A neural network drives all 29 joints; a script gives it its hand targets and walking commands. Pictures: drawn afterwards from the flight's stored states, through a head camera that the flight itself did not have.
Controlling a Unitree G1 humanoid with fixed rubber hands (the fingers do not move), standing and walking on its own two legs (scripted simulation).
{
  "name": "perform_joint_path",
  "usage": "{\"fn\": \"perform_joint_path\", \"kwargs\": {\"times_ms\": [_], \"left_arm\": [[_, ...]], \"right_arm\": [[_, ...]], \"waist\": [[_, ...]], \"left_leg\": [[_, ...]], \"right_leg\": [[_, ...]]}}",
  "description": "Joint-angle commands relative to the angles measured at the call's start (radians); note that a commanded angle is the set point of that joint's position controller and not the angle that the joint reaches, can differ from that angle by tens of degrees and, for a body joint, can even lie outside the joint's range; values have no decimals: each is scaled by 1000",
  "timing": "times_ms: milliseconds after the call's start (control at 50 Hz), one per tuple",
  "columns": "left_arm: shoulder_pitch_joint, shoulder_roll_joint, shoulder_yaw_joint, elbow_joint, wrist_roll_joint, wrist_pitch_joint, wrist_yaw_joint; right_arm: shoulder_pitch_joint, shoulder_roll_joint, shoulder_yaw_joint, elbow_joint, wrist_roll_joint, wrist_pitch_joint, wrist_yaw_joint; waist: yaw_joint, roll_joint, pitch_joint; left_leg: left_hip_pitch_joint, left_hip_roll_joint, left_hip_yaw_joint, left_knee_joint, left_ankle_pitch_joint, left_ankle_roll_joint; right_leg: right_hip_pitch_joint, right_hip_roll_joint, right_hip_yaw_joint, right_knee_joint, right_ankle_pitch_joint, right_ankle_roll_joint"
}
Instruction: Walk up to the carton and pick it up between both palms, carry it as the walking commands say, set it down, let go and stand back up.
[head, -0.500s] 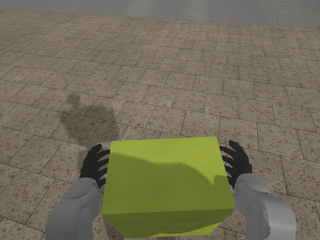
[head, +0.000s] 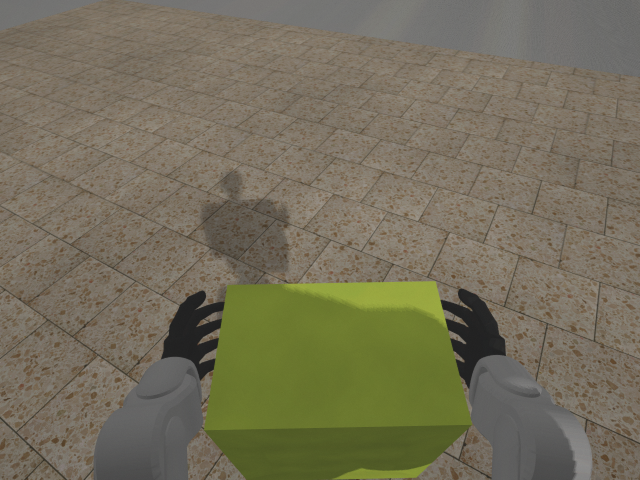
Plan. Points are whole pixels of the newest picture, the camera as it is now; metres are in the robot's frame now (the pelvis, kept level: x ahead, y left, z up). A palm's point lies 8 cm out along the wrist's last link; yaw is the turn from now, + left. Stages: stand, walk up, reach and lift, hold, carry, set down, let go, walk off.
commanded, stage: carry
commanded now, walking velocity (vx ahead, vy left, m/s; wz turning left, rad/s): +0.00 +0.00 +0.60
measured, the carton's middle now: (331, 391) +0.24 -0.01 +0.02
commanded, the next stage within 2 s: none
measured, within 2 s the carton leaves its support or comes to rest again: neither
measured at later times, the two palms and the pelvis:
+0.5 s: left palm out of the picture +0.11 +0.24 +0.09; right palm (389, 398) +0.19 -0.06 +0.10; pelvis -0.07 +0.03 +0.00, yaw +14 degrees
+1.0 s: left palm out of the picture +0.08 +0.21 +0.09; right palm (425, 440) +0.16 -0.09 +0.09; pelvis -0.11 +0.01 +0.00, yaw +13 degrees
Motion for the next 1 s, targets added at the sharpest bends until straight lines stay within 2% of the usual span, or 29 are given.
{"fn": "perform_joint_path", "kwargs": {"times_ms": [0,20,40,60,80,100,140,200,240,260,280,300,320,340,360,380,420,480,540,560,600,760,840,980], "left_arm": [[-317,-721,-650,-21,-261,14,-116],[-300,-727,-635,-18,-258,10,-119],[-311,-727,-635,-48,-261,7,-118],[-333,-720,-639,-85,-270,4,-120],[-346,-703,-641,-100,-270,3,-122],[-338,-686,-634,-92,-268,3,-121],[-326,-669,-628,-76,-271,5,-122],[-314,-678,-641,-73,-288,11,-127],[-307,-688,-655,-79,-302,14,-128],[-305,-693,-663,-85,-308,13,-128],[-304,-697,-670,-91,-312,12,-127],[-300,-700,-674,-92,-311,12,-125],[-302,-703,-678,-91,-306,10,-123],[-313,-693,-679,-92,-299,10,-119],[-348,-706,-708,-117,-309,15,-124],[-389,-728,-717,-117,-314,14,-128],[-388,-758,-719,-107,-322,8,-136],[-358,-750,-706,-86,-312,12,-134],[-345,-722,-669,-48,-294,17,-132],[-351,-721,-661,-41,-292,17,-132],[-360,-716,-652,-31,-289,17,-131],[-374,-708,-633,-18,-278,24,-123],[-381,-690,-605,23,-261,14,-125],[-436,-690,-543,140,-226,-75,-145]], "right_arm": [[-354,680,685,-89,287,6,121],[-407,667,692,-114,290,9,120],[-424,691,697,-95,306,9,120],[-420,703,703,-77,324,6,119],[-406,701,705,-64,326,5,117],[-391,692,702,-54,324,5,114],[-385,667,690,-46,312,5,102],[-347,665,681,-39,291,11,88],[-331,666,669,-40,280,15,84],[-328,666,663,-44,277,16,84],[-321,667,659,-46,275,17,85],[-317,672,656,-47,273,16,87],[-327,679,655,-47,275,13,91],[-327,678,650,-35,277,12,95],[-299,693,622,-12,265,5,100],[-332,714,629,-28,275,-7,104],[-356,736,638,-30,276,-19,111],[-343,727,623,-12,267,-12,116],[-351,704,614,2,261,-3,117],[-366,704,616,0,261,-3,117],[-388,701,615,-1,261,-3,115],[-406,701,607,12,265,7,118],[-416,686,586,50,248,0,120],[-466,692,540,149,213,-81,134]], "waist": [[16,-225,-88],[26,-358,-33],[16,-220,15],[14,-126,13],[10,-106,7],[8,-128,-3],[5,-190,-13],[7,-255,-49],[20,-287,-83],[25,-292,-103],[20,-277,-125],[9,-248,-153],[8,-202,-174],[10,-94,-182],[4,120,-154],[-6,134,-155],[0,89,-169],[13,78,-161],[11,-19,-106],[9,-37,-85],[8,-38,-60],[9,-12,-62],[10,-24,-63],[8,-67,-68]], "left_leg": [[-132,52,-54,35,-212,-50],[-232,-11,100,353,-394,-71],[-244,49,94,547,-414,-86],[-219,66,69,651,-369,-85],[-217,80,63,715,-322,-80],[-211,90,59,744,-288,-74],[-175,99,108,656,-268,-82],[-88,94,176,414,-290,-86],[-58,84,201,273,-300,-77],[-41,82,206,198,-297,-70],[4,80,210,89,-244,-63],[102,92,215,-64,-94,-55],[226,130,196,-129,14,-36],[380,245,68,-113,281,-2],[371,325,-72,-74,585,47],[367,359,-122,-122,615,75],[352,320,-73,-123,463,74],[279,251,-5,-119,297,28],[197,224,-5,-166,70,-1],[175,224,-11,-184,4,-4],[149,225,-21,-212,-91,-5],[113,222,-17,-240,-214,-11],[99,211,-2,-219,-235,-8],[102,187,30,-161,-237,-7]], "right_leg": [[221,-271,243,-341,-77,-66],[110,-462,356,-403,-71,-175],[40,-442,304,-357,49,-209],[10,-408,228,-323,121,-208],[15,-376,163,-304,166,-192],[42,-343,102,-271,246,-177],[72,-289,29,-200,433,-155],[103,-281,7,-131,656,-157],[163,-296,33,-98,734,-169],[192,-305,43,-81,760,-171],[207,-302,35,-56,763,-160],[194,-296,5,-25,746,-123],[133,-280,-30,17,670,-72],[-27,-250,-51,66,448,-21],[-127,-142,-109,41,88,35],[-131,-124,-79,90,-32,34],[-90,-122,-30,82,1,14],[-8,-119,-18,-28,139,-2],[19,-121,11,-100,158,-22],[21,-122,14,-110,144,-23],[16,-120,14,-119,125,-22],[7,-110,20,-127,95,-34],[-4,-113,34,-150,62,-45],[-63,-132,67,-208,-46,-56]]}}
